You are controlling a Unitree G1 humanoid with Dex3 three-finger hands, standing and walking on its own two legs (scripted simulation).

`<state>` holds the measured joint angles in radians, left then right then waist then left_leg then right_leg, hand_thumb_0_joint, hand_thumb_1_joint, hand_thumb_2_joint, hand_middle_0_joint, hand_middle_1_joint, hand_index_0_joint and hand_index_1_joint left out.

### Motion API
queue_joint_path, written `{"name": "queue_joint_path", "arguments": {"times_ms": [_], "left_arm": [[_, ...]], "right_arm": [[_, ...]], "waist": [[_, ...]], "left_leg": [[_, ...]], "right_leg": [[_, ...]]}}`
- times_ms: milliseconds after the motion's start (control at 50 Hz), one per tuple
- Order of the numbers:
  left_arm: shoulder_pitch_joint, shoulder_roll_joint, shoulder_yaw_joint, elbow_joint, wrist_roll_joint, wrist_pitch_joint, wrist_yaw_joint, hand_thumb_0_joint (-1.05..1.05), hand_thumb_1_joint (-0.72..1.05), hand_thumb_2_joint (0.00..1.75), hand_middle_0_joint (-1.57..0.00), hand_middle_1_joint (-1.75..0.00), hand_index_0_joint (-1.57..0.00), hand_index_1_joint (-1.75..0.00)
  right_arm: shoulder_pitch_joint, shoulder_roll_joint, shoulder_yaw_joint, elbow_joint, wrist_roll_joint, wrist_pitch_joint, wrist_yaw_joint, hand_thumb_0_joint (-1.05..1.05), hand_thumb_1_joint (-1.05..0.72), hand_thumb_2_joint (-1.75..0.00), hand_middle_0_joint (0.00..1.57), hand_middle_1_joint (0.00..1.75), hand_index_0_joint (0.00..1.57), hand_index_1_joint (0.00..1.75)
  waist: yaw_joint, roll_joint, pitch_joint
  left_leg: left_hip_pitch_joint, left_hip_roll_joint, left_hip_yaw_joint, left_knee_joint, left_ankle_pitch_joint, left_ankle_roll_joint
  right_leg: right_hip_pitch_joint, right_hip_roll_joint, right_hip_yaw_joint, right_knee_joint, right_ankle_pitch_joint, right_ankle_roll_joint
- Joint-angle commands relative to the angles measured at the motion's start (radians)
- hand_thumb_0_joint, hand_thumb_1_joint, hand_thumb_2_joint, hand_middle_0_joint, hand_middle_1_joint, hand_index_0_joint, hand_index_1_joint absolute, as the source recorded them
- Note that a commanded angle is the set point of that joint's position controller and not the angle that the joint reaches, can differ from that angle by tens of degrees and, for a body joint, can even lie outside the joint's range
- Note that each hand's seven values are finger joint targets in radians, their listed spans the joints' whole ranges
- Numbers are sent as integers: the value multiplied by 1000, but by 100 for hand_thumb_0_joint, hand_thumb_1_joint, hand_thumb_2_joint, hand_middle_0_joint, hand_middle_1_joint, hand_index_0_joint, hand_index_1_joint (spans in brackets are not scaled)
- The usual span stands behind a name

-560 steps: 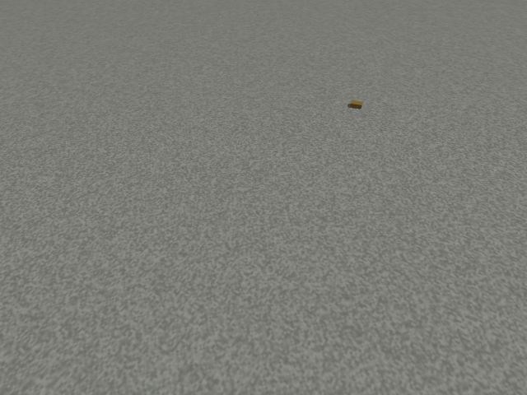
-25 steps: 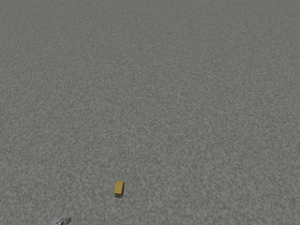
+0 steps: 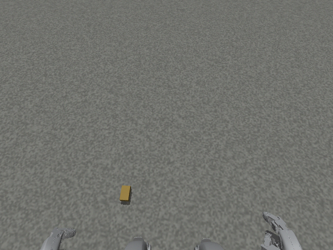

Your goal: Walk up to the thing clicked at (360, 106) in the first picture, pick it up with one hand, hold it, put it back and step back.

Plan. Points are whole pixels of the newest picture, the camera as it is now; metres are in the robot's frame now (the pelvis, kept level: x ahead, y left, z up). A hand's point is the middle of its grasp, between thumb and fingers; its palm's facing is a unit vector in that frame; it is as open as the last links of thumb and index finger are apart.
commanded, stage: rise first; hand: left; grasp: from above
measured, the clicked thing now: (125, 193) +0.45 +0.24 -0.69
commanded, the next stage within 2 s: none
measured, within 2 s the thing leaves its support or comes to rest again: neither
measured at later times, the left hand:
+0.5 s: hand out of the picture +0.13 +0.26 -0.20, palm faces -0.27 -0.80 -0.53, open 14.1 cm
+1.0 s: hand (95, 222) +0.27 +0.29 -0.41, palm faces -0.51 -0.32 -0.80, open 14.2 cm
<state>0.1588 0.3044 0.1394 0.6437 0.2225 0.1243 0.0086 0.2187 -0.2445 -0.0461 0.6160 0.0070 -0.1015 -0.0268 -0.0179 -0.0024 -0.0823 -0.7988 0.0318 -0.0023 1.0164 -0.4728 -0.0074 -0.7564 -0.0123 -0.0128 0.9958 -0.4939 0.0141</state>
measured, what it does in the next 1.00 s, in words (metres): lowers itself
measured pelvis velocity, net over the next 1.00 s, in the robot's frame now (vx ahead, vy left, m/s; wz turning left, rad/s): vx -0.09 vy -0.01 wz -0.06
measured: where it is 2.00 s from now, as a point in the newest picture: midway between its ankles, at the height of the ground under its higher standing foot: outside the picture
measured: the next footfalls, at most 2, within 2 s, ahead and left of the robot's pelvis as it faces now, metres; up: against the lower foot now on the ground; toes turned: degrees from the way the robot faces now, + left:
none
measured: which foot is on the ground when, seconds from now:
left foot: down 0.00-1.00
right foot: down 0.00-1.00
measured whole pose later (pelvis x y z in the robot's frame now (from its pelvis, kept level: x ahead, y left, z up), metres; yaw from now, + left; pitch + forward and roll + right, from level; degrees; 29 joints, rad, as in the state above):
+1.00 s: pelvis -0.09 -0.01 -0.27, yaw -3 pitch +34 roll -4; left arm -0.46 0.60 0.14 0.92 0.85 -0.25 0.08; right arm 0.08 -0.28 -0.05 0.72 -0.02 -0.14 0.05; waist -0.03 0.01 -0.13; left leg -2.01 0.05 -0.08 2.07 -0.65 -0.02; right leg -1.95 0.01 -0.04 2.05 -0.69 0.00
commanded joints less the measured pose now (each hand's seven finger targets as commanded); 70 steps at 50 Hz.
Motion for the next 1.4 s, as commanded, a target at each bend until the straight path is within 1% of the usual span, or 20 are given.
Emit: {"name": "queue_joint_path", "arguments": {"times_ms": [0, 80, 180, 300, 380, 440, 500, 540, 580, 680, 720, 760, 820, 900, 1000, 1080, 1160, 1300, 1340, 1380], "left_arm": [[64, 189, 55, -225, 24, 8, 25, 0, -59, 103, -9, -103, -7, -105], [89, 170, 37, -268, 31, 44, 28, 0, -59, 102, -9, -103, -8, -104], [140, 178, 48, -321, 54, 57, 32, 0, -58, 100, -9, -103, -9, -104], [203, 178, 41, -403, 66, 50, 26, 0, -55, 97, -10, -104, -10, -104], [116, 197, 40, -402, 100, 36, 33, 0, -57, 98, -9, -105, -9, -105], [-9, 221, 36, -301, 154, -10, 37, 0, -56, 97, -9, -104, -9, -104], [-104, 266, 51, -231, 214, -84, 42, 0, -55, 98, -9, -102, -9, -102], [-143, 257, 15, -225, 246, -140, 39, 0, -57, 101, -9, -101, -7, -102], [-188, 289, 17, -211, 281, -195, 40, 0, -57, 100, -9, -103, -8, -103], [-289, 425, 89, -99, 411, -274, 87, 0, -59, 100, -11, -102, -10, -102], [-371, 451, 99, -69, 455, -284, 110, 0, -57, 99, -9, -102, -9, -102], [-441, 430, 72, -32, 479, -292, 120, 0, -57, 100, -8, -104, -8, -104], [-585, 502, 93, 57, 524, -321, 115, 0, -56, 100, -7, -104, -7, -103], [-753, 602, 95, 143, 618, -383, 103, 0, -57, 102, -7, -101, -7, -101], [-901, 638, 75, 217, 696, -468, 119, 0, -56, 105, -7, -96, -5, -98], [-987, 715, 104, 263, 771, -518, 155, 0, -56, 106, -6, -93, -4, -95], [-1056, 702, 86, 315, 848, -535, 213, 0, -55, 105, -5, -91, -4, -92], [-1151, 780, 88, 422, 953, -516, 294, 0, -53, 101, -5, -92, -6, -91], [-1181, 748, 57, 439, 962, -512, 302, 0, -52, 99, -5, -93, -6, -91], [-1179, 774, 64, 476, 980, -507, 309, 0, -53, 100, -5, -92, -6, -91]], "right_arm": [[17, -149, -55, -144, 6, -59, -11, 0, -90, -90, 20, 30, 20, 30], [10, -145, -49, -164, 5, -69, -14, 0, -91, -91, 20, 30, 20, 30], [-7, -136, -46, -192, 1, -86, -14, 0, -91, -91, 20, 30, 20, 30], [-21, -140, -47, -209, 2, -99, -1, 0, -89, -90, 20, 30, 20, 30], [-36, -144, -46, -209, 3, -108, 1, 0, -90, -91, 20, 30, 20, 30], [-57, -156, -46, -195, 3, -121, 2, 0, -89, -90, 20, 30, 20, 30], [-67, -163, -51, -170, 3, -139, 8, 0, -88, -90, 20, 30, 20, 30], [-70, -170, -57, -157, 0, -150, 16, 0, -87, -90, 20, 30, 20, 30], [-70, -186, -64, -135, 0, -155, 24, 0, -87, -90, 20, 30, 20, 30], [-72, -205, -65, -84, 0, -132, 41, 0, -91, -91, 20, 30, 20, 30], [-63, -210, -68, -69, 0, -116, 47, 0, -89, -90, 20, 30, 20, 30], [-50, -210, -77, -46, 0, -105, 54, 0, -89, -90, 20, 30, 20, 30], [-32, -217, -84, -13, -8, -94, 62, 0, -87, -90, 20, 30, 20, 30], [-16, -218, -82, 16, -19, -74, 67, 0, -88, -90, 20, 30, 20, 30], [1, -226, -72, 43, -37, -49, 80, 0, -85, -89, 20, 30, 20, 30], [17, -239, -61, 61, -55, -20, 93, 0, -84, -89, 20, 30, 20, 30], [34, -245, -49, 79, -73, 14, 102, 0, -86, -89, 20, 30, 20, 30], [40, -260, -33, 100, -96, 64, 112, 0, -89, -90, 20, 30, 20, 30], [49, -259, -29, 103, -105, 71, 117, 0, -89, -90, 20, 30, 20, 30], [50, -260, -23, 109, -111, 78, 118, 0, -89, -90, 20, 30, 20, 30]], "waist": [[0, 76, -279], [-23, 41, -278], [-9, 58, -283], [5, 99, -336], [-23, 84, -308], [-44, 50, -271], [-37, 53, -334], [-35, 73, -391], [-28, 98, -468], [10, 122, -569], [5, 97, -620], [4, 89, -643], [-1, 48, -663], [-13, 2, -671], [-32, 61, -665], [-25, 146, -665], [-53, 193, -650], [-71, 227, -634], [-99, 237, -624], [-97, 220, -603]], "left_leg": [[195, -9, -18, -87, 345, 12], [128, -12, -14, -25, 342, 21], [61, -16, -15, 27, 293, 22], [38, -6, -43, 79, 327, 10], [-72, -13, -43, 138, 209, 17], [-207, -16, -48, 209, 79, 21], [-300, -28, -33, 310, 41, 25], [-339, -28, -35, 362, 28, 22], [-344, -23, -48, 417, 72, 18], [-462, -26, -34, 576, 150, 24], [-515, -28, -26, 633, 168, 29], [-545, -24, -21, 674, 157, 30], [-670, -26, -14, 753, 63, 37], [-820, -25, 0, 846, -42, 46], [-861, -21, -12, 904, -123, 39], [-861, -17, -41, 924, -163, 32], [-854, -15, -61, 946, -161, 27], [-877, -22, -67, 1012, -120, 28], [-887, -22, -68, 1035, -99, 28], [-906, -24, -64, 1049, -95, 32]], "right_leg": [[44, 25, -20, -81, 278, -31], [10, 25, -17, -45, 300, -25], [-48, 25, -22, 8, 256, -29], [-150, 30, -35, 107, 226, -35], [-224, 30, -30, 154, 172, -34], [-350, 29, -24, 229, 75, -35], [-434, 27, -12, 311, 50, -34], [-492, 26, -9, 377, 39, -36], [-564, 26, -12, 450, 62, -38], [-686, 35, -14, 588, 116, -40], [-698, 38, -16, 618, 142, -37], [-733, 39, -22, 642, 126, -37], [-766, 42, -27, 685, 59, -32], [-796, 48, -25, 730, -28, -27], [-918, 56, -51, 807, -124, -37], [-1026, 59, -83, 894, -151, -47], [-1111, 60, -112, 952, -136, -51], [-1188, 60, -129, 1015, -106, -56], [-1193, 60, -132, 1030, -85, -54], [-1194, 59, -132, 1031, -83, -52]]}}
